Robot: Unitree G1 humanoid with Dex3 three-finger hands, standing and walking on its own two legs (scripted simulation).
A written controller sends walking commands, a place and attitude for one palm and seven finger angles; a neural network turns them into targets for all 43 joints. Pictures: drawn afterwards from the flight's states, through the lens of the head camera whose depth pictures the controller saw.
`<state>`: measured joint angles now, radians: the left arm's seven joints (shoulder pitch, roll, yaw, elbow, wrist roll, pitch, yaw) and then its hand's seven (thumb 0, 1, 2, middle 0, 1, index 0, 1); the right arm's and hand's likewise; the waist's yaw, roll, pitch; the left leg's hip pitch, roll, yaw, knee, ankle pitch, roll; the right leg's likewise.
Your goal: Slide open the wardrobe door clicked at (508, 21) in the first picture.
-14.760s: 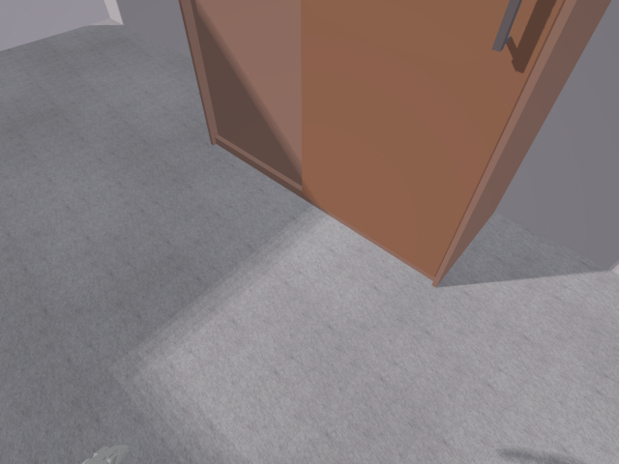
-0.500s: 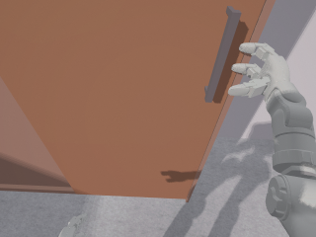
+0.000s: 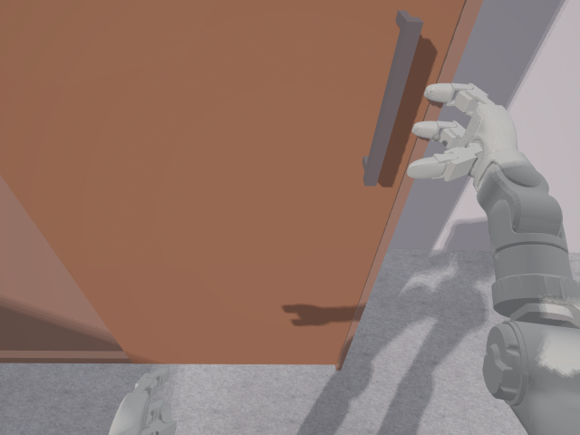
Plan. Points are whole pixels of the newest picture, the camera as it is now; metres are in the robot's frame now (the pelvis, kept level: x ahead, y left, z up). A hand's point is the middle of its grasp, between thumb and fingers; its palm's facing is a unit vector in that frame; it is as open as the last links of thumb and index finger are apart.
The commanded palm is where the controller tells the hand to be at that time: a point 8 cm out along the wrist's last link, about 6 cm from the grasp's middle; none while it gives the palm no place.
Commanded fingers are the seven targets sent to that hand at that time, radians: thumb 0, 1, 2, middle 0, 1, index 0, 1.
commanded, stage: move the hooked fingers beside the handle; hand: right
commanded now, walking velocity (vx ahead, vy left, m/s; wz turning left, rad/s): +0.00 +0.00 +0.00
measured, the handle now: (384, 108) +0.49 -0.08 +0.24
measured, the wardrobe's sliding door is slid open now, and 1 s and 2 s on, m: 0.00 0.00 0.00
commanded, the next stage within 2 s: feel for the door with the fingertips in 0.10 s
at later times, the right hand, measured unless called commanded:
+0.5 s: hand (416, 139) +0.42 -0.11 +0.24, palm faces -0.09 +1.00 +0.00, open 14.0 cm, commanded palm +0.40 -0.16 +0.24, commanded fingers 0.00 0.50 -0.30 0.30 1.20 0.30 1.20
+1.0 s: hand (410, 131) +0.44 -0.11 +0.24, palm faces -0.05 +1.00 +0.00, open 14.0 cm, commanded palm +0.42 -0.16 +0.24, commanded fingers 0.00 0.50 -0.30 0.30 1.20 0.30 1.20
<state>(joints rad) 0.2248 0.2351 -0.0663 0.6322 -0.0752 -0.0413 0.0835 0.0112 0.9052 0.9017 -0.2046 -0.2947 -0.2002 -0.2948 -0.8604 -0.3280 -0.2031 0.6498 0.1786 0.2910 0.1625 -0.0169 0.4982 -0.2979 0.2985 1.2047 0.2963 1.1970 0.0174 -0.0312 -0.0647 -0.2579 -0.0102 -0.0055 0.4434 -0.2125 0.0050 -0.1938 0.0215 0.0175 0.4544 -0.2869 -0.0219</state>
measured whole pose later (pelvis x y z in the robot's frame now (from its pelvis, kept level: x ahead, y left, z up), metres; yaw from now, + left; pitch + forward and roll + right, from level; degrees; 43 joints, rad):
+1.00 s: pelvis -0.01 +0.01 +0.00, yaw +0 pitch +1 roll +0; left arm 0.28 0.25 -0.05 0.68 -0.07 -0.04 0.09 0.01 0.91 0.90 -0.20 -0.29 -0.20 -0.29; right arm -0.93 -0.29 -0.18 0.73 0.16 0.26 0.10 -0.02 0.50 -0.30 0.30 1.20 0.30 1.20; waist 0.04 -0.03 -0.05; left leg -0.26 -0.02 0.00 0.43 -0.19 0.02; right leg -0.20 0.01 0.02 0.45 -0.27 -0.01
